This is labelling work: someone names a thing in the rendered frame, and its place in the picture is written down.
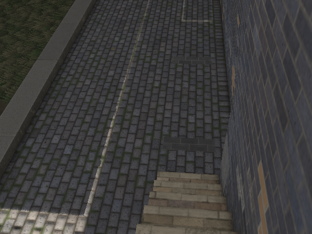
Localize stairs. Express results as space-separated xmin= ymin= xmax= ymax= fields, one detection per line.
xmin=136 ymin=171 xmax=239 ymax=234

